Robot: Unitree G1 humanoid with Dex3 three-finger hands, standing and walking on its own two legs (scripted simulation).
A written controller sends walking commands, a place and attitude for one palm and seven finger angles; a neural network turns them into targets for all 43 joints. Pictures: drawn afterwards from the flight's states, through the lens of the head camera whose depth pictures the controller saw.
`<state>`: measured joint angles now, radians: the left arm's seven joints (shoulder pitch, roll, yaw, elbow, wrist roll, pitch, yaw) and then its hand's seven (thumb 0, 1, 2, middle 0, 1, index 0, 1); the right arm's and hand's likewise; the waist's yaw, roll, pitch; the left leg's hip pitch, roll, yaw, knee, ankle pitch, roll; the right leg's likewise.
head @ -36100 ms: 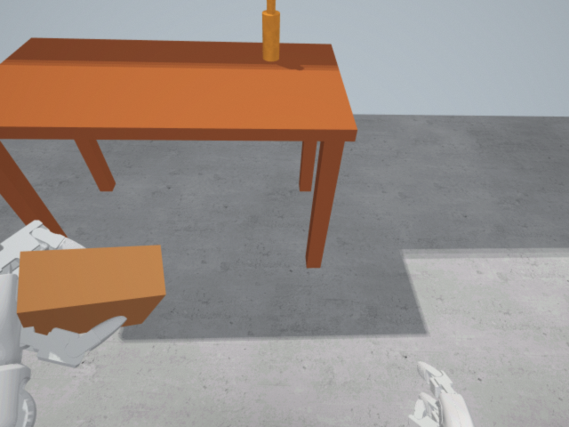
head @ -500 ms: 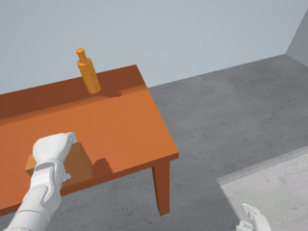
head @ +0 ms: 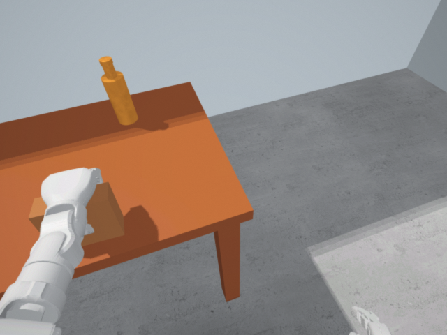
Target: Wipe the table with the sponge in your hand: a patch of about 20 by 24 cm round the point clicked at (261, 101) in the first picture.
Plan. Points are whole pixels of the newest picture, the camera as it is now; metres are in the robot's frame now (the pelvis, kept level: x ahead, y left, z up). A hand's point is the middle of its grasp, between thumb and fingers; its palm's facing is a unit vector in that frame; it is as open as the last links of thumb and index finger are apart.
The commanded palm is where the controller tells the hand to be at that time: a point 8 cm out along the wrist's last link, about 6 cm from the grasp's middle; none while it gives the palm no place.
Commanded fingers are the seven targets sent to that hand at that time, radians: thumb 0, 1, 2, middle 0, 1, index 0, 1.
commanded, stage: wipe forward along the first lane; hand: left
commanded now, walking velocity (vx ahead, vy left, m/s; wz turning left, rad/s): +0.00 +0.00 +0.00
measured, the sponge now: (85, 223) +0.32 +0.32 -0.01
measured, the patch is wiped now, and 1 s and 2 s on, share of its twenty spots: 0.20 0.50 0.65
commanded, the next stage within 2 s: slide across to the middle lane in 1.26 s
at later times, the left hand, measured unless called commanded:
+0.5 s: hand (85, 184) +0.39 +0.33 +0.04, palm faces -0.13 +0.03 -0.99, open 9.7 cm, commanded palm +0.38 +0.33 +0.07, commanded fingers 0.00 0.10 1.30 -1.20 -1.60 -1.20 -1.60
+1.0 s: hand (82, 166) +0.44 +0.36 +0.03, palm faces -0.14 +0.02 -0.99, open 9.7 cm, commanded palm +0.43 +0.35 +0.07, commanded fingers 0.00 0.10 1.30 -1.20 -1.60 -1.20 -1.60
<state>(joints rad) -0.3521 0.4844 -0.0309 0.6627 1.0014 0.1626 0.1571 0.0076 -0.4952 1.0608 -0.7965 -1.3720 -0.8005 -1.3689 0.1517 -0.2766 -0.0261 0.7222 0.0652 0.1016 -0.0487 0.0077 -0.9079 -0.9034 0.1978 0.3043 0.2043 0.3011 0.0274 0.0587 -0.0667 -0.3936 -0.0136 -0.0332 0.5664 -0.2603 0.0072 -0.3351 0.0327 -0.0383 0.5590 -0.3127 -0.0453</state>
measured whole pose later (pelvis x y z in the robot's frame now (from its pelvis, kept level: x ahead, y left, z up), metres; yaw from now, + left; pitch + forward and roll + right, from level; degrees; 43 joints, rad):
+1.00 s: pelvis +0.00 +0.02 -0.02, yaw -2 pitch +15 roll -2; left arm -0.77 0.67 0.06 1.15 1.08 0.04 0.21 0.02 -0.52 1.10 -0.80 -1.35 -0.80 -1.39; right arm 0.31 -0.29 -0.03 0.74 0.06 0.13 -0.01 0.00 -0.91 -0.90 0.20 0.30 0.20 0.30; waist -0.08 0.04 -0.13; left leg -0.68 0.00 -0.02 0.73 -0.32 0.03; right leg -0.59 0.05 -0.03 0.66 -0.33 -0.02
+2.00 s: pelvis +0.03 +0.02 -0.01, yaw -1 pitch +16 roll -2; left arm -0.83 0.56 -0.03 1.14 1.05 0.16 0.22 0.00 -0.50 1.10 -0.77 -1.39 -0.77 -1.43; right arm 0.27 -0.26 -0.03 0.76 0.05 0.15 0.01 0.00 -0.91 -0.90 0.20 0.30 0.21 0.30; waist -0.09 0.05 -0.12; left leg -0.59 0.00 -0.02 0.65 -0.33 0.02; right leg -0.51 0.05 -0.03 0.58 -0.34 -0.03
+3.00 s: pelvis +0.04 +0.03 +0.00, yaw -1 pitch +11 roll -1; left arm -0.60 0.38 -0.17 0.85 0.99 0.34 0.26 -0.01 -0.47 1.09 -0.72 -1.44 -0.72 -1.48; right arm 0.19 -0.25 -0.02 0.73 0.07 0.21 0.01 0.01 -0.91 -0.90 0.20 0.30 0.20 0.30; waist -0.02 0.05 -0.13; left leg -0.45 -0.03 -0.01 0.60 -0.32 0.04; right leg -0.38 0.02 -0.01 0.54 -0.34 -0.01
